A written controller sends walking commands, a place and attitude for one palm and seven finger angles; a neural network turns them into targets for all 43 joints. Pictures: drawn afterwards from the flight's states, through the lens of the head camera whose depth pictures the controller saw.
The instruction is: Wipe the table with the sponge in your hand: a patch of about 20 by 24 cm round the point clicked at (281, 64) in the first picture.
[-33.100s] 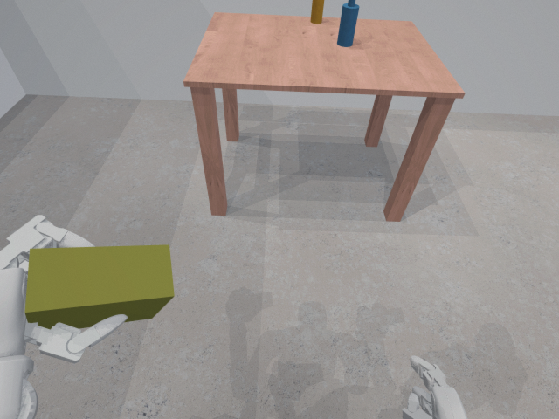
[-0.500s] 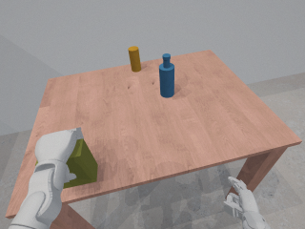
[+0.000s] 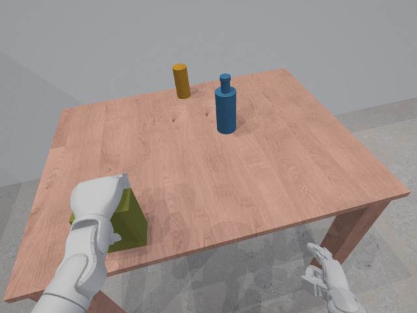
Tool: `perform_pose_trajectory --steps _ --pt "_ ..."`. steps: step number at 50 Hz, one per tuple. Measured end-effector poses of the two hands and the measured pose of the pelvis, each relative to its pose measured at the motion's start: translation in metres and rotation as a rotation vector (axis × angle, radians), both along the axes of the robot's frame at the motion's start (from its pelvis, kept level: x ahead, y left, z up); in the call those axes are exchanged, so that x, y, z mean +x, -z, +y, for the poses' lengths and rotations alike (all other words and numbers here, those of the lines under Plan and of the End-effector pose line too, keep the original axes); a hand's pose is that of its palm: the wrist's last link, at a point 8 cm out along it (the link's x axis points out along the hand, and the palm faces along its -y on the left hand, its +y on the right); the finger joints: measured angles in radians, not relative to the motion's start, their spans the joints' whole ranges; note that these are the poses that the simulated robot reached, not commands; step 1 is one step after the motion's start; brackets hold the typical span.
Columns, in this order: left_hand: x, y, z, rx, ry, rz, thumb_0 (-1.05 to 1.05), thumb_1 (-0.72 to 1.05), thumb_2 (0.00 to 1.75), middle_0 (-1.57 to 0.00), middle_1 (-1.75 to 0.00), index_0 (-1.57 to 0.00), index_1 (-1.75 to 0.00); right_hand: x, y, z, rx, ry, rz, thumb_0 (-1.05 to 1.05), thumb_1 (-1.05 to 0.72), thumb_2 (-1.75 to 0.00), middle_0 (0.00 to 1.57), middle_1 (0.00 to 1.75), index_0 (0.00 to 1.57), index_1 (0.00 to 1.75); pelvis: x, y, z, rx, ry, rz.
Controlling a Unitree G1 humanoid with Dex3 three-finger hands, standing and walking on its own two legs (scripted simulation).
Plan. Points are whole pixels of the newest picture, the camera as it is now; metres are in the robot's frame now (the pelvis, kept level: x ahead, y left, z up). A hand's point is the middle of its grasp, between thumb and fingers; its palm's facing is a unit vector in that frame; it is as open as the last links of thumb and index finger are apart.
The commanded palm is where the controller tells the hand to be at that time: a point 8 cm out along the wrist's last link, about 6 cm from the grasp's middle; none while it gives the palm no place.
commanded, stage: move the sponge above the wiping area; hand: left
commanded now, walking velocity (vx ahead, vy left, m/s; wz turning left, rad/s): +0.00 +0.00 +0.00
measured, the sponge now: (116, 228) +0.26 +0.25 +0.00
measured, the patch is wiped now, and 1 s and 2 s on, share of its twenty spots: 0.00 0.00 0.00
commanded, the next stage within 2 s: lower the sponge onto the table in 1.00 s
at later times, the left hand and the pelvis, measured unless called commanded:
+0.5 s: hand (115, 208) +0.28 +0.25 +0.05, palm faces -0.02 -0.06 -1.00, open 10.1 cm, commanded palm +0.26 +0.25 +0.12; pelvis +0.00 -0.02 +0.00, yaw +0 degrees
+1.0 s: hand (114, 206) +0.29 +0.25 +0.06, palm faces -0.01 -0.07 -1.00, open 10.1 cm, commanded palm +0.26 +0.24 +0.12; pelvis +0.00 -0.01 +0.00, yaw +0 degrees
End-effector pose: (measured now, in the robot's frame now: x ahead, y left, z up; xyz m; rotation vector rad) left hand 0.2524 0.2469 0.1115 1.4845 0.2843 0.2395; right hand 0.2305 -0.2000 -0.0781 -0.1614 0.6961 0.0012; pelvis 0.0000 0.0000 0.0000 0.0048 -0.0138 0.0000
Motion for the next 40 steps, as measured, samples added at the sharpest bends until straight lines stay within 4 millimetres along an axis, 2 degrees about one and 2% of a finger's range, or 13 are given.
perform_pose_trajectory --steps 22,31,40 --pt "0.01 0.009 -0.008 0.006 -0.006 0.013 0.0 -0.51 1.03 -0.73 -1.34 -0.75 -1.33 -0.012 0.005 -0.032 -0.022 0.065 0.023 0.02 -0.9 -0.9 0.2 0.29 0.2 0.3 0.001 0.001 -0.014 0.002 0.004 0.006" --pt "0.014 0.005 0.002 0.008 -0.04 0.029 0.0 -0.51 1.03 -0.73 -1.34 -0.74 -1.33 -0.013 0.006 -0.037 -0.023 0.076 0.025 0.02 -0.9 -0.9 0.2 0.29 0.2 0.3 0.003 0.0 -0.015 0.001 0.002 0.009" --pt "0.007 0.006 -0.004 -0.004 0.012 0.016 0.0 -0.51 1.03 -0.73 -1.34 -0.74 -1.33 -0.009 0.005 -0.032 -0.024 0.067 0.017 0.02 -0.9 -0.9 0.2 0.29 0.2 0.3 0.005 0.0 -0.011 0.0 0.005 0.012"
